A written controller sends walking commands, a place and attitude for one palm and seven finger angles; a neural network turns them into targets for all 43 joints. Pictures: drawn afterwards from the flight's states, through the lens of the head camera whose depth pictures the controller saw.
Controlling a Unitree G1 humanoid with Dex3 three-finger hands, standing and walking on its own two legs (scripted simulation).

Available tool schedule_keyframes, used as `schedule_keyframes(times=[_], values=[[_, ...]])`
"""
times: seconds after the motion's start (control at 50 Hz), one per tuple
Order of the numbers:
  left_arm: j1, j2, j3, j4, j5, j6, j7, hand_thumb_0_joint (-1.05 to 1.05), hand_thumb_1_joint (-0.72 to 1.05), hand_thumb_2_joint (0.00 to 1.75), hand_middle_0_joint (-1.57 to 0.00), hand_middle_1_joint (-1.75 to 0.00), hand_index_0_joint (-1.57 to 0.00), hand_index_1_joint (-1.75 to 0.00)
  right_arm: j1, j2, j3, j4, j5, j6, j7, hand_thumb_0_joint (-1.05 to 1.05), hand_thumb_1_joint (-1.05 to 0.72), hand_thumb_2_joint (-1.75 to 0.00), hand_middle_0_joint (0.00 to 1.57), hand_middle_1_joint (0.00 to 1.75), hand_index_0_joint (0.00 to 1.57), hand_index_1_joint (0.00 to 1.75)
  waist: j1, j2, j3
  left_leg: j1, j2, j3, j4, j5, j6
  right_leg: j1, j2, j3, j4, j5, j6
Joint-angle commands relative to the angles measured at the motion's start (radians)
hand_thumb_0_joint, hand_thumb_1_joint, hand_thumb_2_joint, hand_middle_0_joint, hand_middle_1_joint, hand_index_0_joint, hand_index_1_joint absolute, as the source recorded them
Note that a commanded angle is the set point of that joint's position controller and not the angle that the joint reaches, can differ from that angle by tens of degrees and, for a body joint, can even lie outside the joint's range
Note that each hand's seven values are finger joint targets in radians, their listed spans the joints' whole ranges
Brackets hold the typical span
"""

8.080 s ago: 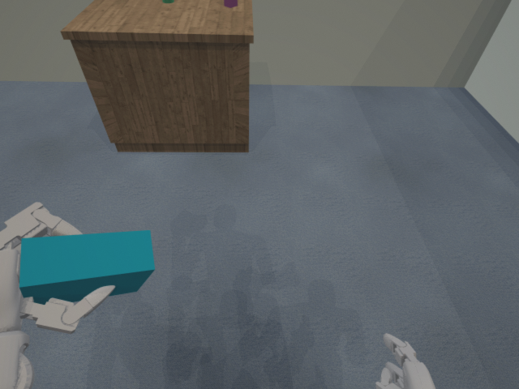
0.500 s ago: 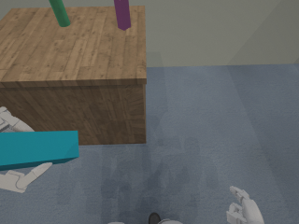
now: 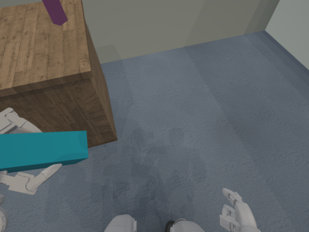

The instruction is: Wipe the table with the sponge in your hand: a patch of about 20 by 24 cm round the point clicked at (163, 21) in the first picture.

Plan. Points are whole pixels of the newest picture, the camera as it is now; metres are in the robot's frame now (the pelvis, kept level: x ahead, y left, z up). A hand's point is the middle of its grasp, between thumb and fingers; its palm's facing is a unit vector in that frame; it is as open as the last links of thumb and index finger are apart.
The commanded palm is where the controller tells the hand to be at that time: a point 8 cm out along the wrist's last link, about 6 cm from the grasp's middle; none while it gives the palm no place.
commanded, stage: take the last steps up to it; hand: left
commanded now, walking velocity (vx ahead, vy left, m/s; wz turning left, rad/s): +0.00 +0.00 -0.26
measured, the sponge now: (57, 151) +0.24 +0.19 +0.15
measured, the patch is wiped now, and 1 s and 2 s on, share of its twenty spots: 0.00 0.00 0.00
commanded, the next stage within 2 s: come to a stop and stand still in 1.40 s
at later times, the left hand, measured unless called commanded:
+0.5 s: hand (34, 156) +0.22 +0.21 +0.18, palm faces +0.38 -0.83 -0.41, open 9.1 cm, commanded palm +0.16 +0.26 +0.19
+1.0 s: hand (20, 114) +0.30 +0.26 +0.18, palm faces +0.36 -0.81 -0.46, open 9.1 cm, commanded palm +0.24 +0.32 +0.19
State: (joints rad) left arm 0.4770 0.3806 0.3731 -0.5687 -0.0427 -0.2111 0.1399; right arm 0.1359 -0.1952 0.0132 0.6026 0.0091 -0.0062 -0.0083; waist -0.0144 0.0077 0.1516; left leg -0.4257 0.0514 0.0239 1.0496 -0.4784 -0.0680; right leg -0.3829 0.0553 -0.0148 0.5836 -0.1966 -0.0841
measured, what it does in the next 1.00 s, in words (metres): steps on the spot: left foot, then left foot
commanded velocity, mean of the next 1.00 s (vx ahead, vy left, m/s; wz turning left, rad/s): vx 0.27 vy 0.14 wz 0.02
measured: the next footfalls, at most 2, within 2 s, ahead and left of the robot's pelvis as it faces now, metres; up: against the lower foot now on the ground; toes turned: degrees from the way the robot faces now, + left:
left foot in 0.18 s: +0.02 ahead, +0.12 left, +0.00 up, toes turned +1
left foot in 0.78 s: +0.10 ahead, +0.17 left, +0.00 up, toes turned +9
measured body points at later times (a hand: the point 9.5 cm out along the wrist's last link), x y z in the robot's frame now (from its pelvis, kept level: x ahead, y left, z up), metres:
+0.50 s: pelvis +0.00 -0.02 +0.00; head +0.00 -0.04 +0.45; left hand +0.19 +0.25 +0.20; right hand +0.14 -0.26 -0.11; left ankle -0.03 +0.11 -0.67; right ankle +0.02 -0.10 -0.73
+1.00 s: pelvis +0.08 +0.04 +0.00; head +0.10 +0.03 +0.45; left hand +0.27 +0.31 +0.21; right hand +0.24 -0.17 -0.09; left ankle +0.06 +0.16 -0.73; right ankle +0.08 -0.05 -0.71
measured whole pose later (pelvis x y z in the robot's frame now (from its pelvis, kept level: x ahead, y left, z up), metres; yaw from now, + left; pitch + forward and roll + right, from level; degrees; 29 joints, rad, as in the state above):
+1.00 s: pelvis +0.08 +0.04 +0.00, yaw -1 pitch +0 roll +1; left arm 0.48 0.38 0.36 -0.53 -0.02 -0.23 0.15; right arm 0.19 -0.15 0.01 0.61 0.01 -0.12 -0.04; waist 0.00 0.00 0.06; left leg -0.24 0.07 0.16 0.56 -0.32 -0.01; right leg -0.36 -0.07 -0.15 0.75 -0.44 0.02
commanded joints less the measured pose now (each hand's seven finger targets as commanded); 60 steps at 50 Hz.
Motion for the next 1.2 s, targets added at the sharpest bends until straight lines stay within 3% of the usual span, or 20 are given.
schedule_keyframes(times=[0.0, 0.12, 0.16, 0.2, 0.22, 0.3, 0.34, 0.38, 0.4, 0.46, 0.52, 0.72, 0.78, 0.82, 0.9, 0.98, 1.02, 1.04, 1.1, 1.18], values=[[0.104, 0.222, 0.221, -0.206, -0.016, -0.079, 0.038, 0.0, 0.1, 1.3, -1.2, -1.6, -1.2, -1.6, -0.061, -0.094, -0.045, -0.171, -0.002, -0.045, -0.011, 0.0, -0.9, -0.9, 0.2, 0.3, 0.2, 0.3, 0.037, -0.113, -0.339, 0.038, -0.002, -0.002, -0.207, -0.007, 0.013, 0.238, -0.306, 0.346, -0.256, 0.166, -0.097], [0.062, 0.176, 0.149, -0.143, 0.002, -0.06, 0.031, 0.0, 0.1, 1.3, -1.2, -1.6, -1.2, -1.6, -0.006, -0.118, -0.055, -0.165, 0.009, -0.043, -0.028, 0.0, -0.9, -0.9, 0.2, 0.3, 0.2, 0.3, 0.009, -0.072, -0.335, 0.258, -0.024, 0.029, -0.59, 0.106, 0.063, 0.145, -0.239, 0.323, -0.282, -0.083, -0.017], [0.027, 0.178, 0.124, -0.172, 0.01, -0.066, 0.029, 0.0, 0.1, 1.3, -1.2, -1.6, -1.2, -1.6, -0.002, -0.154, -0.069, -0.176, 0.0, -0.051, -0.045, 0.0, -0.9, -0.9, 0.2, 0.3, 0.2, 0.3, 0.007, 0.034, -0.289, 0.286, 0.084, -0.088, -0.743, -0.035, 0.141, 0.07, -0.135, 0.252, -0.206, -0.329, 0.038], [-0.008, 0.194, 0.134, -0.202, 0.024, -0.076, 0.03, 0.0, 0.1, 1.3, -1.2, -1.6, -1.2, -1.6, -0.034, -0.159, -0.062, -0.169, 0.001, -0.063, -0.054, 0.0, -0.9, -0.9, 0.2, 0.3, 0.2, 0.3, 0.018, 0.285, -0.231, 0.229, 0.249, -0.288, -0.848, -0.194, 0.231, -0.027, -0.025, 0.055, 0.073, -0.272, 0.074], [0.001, 0.164, 0.102, -0.157, 0.036, -0.066, 0.03, 0.0, 0.1, 1.3, -1.2, -1.6, -1.2, -1.6, -0.042, -0.139, -0.058, -0.166, -0.001, -0.074, -0.057, 0.0, -0.9, -0.9, 0.2, 0.3, 0.2, 0.3, -0.001, 0.287, -0.157, 0.087, 0.271, -0.306, -0.874, -0.235, 0.255, 0.003, -0.019, -0.003, 0.219, -0.245, 0.084], [-0.08, 0.157, 0.077, -0.119, 0.045, -0.055, 0.028, 0.0, 0.1, 1.3, -1.2, -1.6, -1.2, -1.6, -0.017, -0.158, -0.061, -0.135, -0.004, -0.107, -0.06, 0.0, -0.9, -0.9, 0.2, 0.3, 0.2, 0.3, 0.009, 0.202, -0.112, 0.034, 0.174, -0.11, -0.712, -0.014, 0.195, 0.122, -0.055, -0.093, 0.016, -0.232, 0.097], [-0.107, 0.146, 0.069, -0.072, 0.047, -0.064, 0.028, 0.0, 0.1, 1.3, -1.2, -1.6, -1.2, -1.6, 0.002, -0.149, -0.062, -0.118, -0.008, -0.11, -0.06, 0.0, -0.9, -0.9, 0.2, 0.3, 0.2, 0.3, 0.003, 0.091, -0.139, -0.059, 0.107, -0.057, -0.532, 0.063, 0.149, 0.283, -0.138, 0.03, -0.171, -0.187, 0.051], [-0.167, 0.192, 0.099, -0.07, 0.04, -0.072, 0.033, 0.0, 0.1, 1.3, -1.2, -1.6, -1.2, -1.6, -0.005, -0.129, -0.074, -0.121, 0.001, -0.107, -0.051, 0.0, -0.9, -0.9, 0.2, 0.3, 0.2, 0.3, 0.016, -0.249, -0.198, -0.232, -0.032, 0.053, -0.105, -0.062, 0.076, 0.361, -0.466, 0.548, -0.352, -0.284, -0.105], [-0.191, 0.2, 0.104, -0.081, 0.038, -0.074, 0.032, 0.0, 0.1, 1.3, -1.2, -1.6, -1.2, -1.6, -0.03, -0.155, -0.083, -0.117, -0.004, -0.103, -0.047, 0.0, -0.9, -0.9, 0.2, 0.3, 0.2, 0.3, 0.023, -0.149, -0.176, -0.235, -0.003, -0.042, 0.03, -0.039, 0.066, 0.291, -0.503, 0.61, -0.409, -0.388, -0.132], [-0.068, 0.186, 0.103, -0.079, 0.026, -0.092, 0.02, 0.0, 0.1, 1.3, -1.2, -1.6, -1.2, -1.6, -0.023, -0.114, -0.054, -0.099, -0.011, -0.079, -0.039, 0.0, -0.9, -0.9, 0.2, 0.3, 0.2, 0.3, 0.018, -0.042, -0.129, -0.217, 0.046, -0.058, 0.097, 0.124, 0.051, 0.191, -0.442, 0.351, -0.381, -0.137, -0.118], [-0.007, 0.183, 0.123, -0.082, 0.024, -0.106, 0.019, 0.0, 0.1, 1.3, -1.2, -1.6, -1.2, -1.6, -0.024, -0.103, -0.053, -0.106, -0.012, -0.069, -0.039, 0.0, -0.9, -0.9, 0.2, 0.3, 0.2, 0.3, 0.017, -0.111, -0.195, -0.138, 0.056, -0.011, -0.097, 0.165, 0.05, 0.215, -0.393, 0.171, -0.333, 0.044, -0.077], [-0.1, 0.138, 0.072, -0.103, 0.023, -0.073, 0.042, 0.0, 0.1, 1.3, -1.2, -1.6, -1.2, -1.6, 0.003, -0.103, -0.067, -0.137, -0.011, -0.101, -0.064, 0.0, -0.9, -0.9, 0.2, 0.3, 0.2, 0.3, 0.016, -0.136, -0.219, 0.266, -0.014, 0.157, -0.622, 0.197, 0.087, 0.154, -0.286, 0.075, -0.165, -0.123, 0.008], [-0.145, 0.138, 0.074, -0.173, 0.021, -0.09, 0.042, 0.0, 0.1, 1.3, -1.2, -1.6, -1.2, -1.6, 0.014, -0.143, -0.086, -0.158, 0.005, -0.11, -0.058, 0.0, -0.9, -0.9, 0.2, 0.3, 0.2, 0.3, 0.002, 0.226, -0.27, 0.511, 0.282, -0.242, -0.71, 0.492, 0.248, -0.154, -0.099, -0.102, 0.331, -0.339, 0.105], [-0.109, 0.179, 0.098, -0.16, 0.033, -0.095, 0.034, 0.0, 0.1, 1.3, -1.2, -1.6, -1.2, -1.6, -0.002, -0.11, -0.076, -0.13, -0.007, -0.125, -0.056, 0.0, -0.9, -0.9, 0.2, 0.3, 0.2, 0.3, 0.006, 0.309, -0.226, 0.393, 0.335, -0.334, -0.755, 0.36, 0.338, -0.225, -0.148, -0.028, 0.519, -0.406, 0.101], [-0.049, 0.168, 0.1, -0.233, 0.022, -0.094, 0.036, 0.0, 0.1, 1.3, -1.2, -1.6, -1.2, -1.6, -0.004, -0.117, -0.071, -0.117, 0.005, -0.152, -0.043, 0.0, -0.9, -0.9, 0.2, 0.3, 0.2, 0.3, 0.021, 0.225, -0.22, 0.28, 0.224, -0.073, -0.704, 0.431, 0.25, -0.06, -0.138, -0.116, 0.265, -0.276, 0.109], [-0.014, 0.162, 0.118, -0.125, 0.017, -0.078, 0.034, 0.0, 0.1, 1.3, -1.2, -1.6, -1.2, -1.6, -0.007, -0.114, -0.064, -0.109, 0.003, -0.14, -0.048, 0.0, -0.9, -0.9, 0.2, 0.3, 0.2, 0.3, 0.03, 0.126, -0.243, 0.104, 0.16, 0.028, -0.497, 0.332, 0.163, 0.268, -0.121, -0.131, -0.114, -0.084, 0.084], [-0.029, 0.212, 0.159, -0.066, 0.015, -0.071, 0.034, 0.0, 0.1, 1.3, -1.2, -1.6, -1.2, -1.6, -0.029, -0.085, -0.054, -0.134, 0.002, -0.117, -0.041, 0.0, -0.9, -0.9, 0.2, 0.3, 0.2, 0.3, 0.03, -0.303, -0.251, -0.27, -0.033, 0.119, -0.031, -0.023, 0.075, 0.479, -0.49, 0.485, -0.279, 0.098, -0.093], [-0.038, 0.199, 0.167, -0.025, -0.005, -0.07, 0.029, 0.0, 0.1, 1.3, -1.2, -1.6, -1.2, -1.6, -0.021, -0.11, -0.072, -0.122, 0.005, -0.112, -0.034, 0.0, -0.9, -0.9, 0.2, 0.3, 0.2, 0.3, 0.031, -0.288, -0.225, -0.291, 0.001, -0.009, 0.118, -0.028, 0.056, 0.425, -0.535, 0.534, -0.306, 0.092, -0.106], [-0.04, 0.19, 0.157, -0.077, 0.002, -0.1, 0.016, 0.0, 0.1, 1.3, -1.2, -1.6, -1.2, -1.6, -0.048, -0.094, -0.049, -0.104, 0.003, -0.083, -0.026, 0.0, -0.9, -0.9, 0.2, 0.3, 0.2, 0.3, 0.026, -0.11, -0.195, -0.315, 0.054, -0.043, 0.162, 0.06, 0.036, 0.388, -0.48, 0.263, -0.247, 0.321, -0.096], [-0.014, 0.161, 0.121, -0.136, 0.025, -0.118, 0.03, 0.0, 0.1, 1.3, -1.2, -1.6, -1.2, -1.6, -0.038, -0.084, -0.049, -0.12, -0.011, -0.079, -0.026, 0.0, -0.9, -0.9, 0.2, 0.3, 0.2, 0.3, 0.022, -0.164, -0.237, -0.111, 0.037, 0.077, -0.204, 0.144, 0.044, 0.332, -0.39, 0.024, -0.195, 0.536, -0.039]])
